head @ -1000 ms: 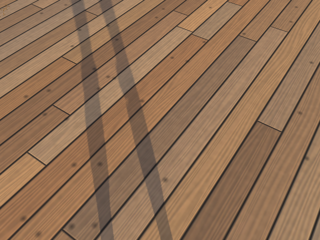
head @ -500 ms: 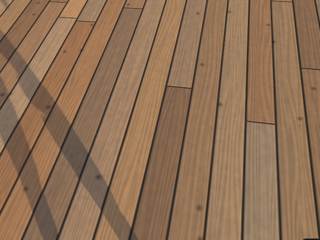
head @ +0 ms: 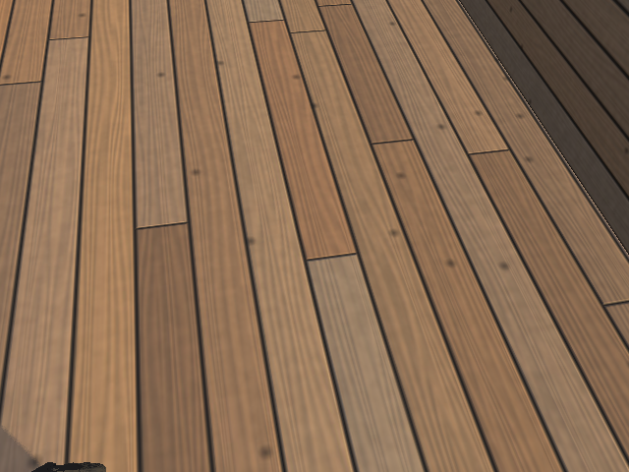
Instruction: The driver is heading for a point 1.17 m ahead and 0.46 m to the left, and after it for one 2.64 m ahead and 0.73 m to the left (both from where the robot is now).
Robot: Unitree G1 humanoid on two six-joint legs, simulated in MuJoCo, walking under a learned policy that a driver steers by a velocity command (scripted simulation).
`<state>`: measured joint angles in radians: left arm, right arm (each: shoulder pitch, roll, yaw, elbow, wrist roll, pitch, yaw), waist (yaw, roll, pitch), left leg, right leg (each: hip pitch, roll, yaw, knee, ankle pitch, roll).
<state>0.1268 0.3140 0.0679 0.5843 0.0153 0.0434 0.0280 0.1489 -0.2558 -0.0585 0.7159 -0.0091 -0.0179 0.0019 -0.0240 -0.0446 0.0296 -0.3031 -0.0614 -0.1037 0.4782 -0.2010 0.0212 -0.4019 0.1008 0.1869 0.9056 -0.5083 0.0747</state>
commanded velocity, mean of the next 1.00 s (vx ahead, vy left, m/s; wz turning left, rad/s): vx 0.13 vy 0.00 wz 0.65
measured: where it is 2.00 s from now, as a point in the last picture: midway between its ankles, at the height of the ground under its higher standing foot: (149, 367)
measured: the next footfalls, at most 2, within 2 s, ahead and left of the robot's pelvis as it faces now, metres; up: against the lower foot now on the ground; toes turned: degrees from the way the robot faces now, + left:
right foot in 0.18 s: +0.03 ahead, -0.13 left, +0.00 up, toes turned +15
left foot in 0.60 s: +0.01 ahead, +0.14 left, +0.00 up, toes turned +33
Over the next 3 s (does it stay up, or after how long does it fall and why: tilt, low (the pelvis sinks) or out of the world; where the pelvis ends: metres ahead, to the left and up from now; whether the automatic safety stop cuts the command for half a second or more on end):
stays up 1.43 0.32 -0.01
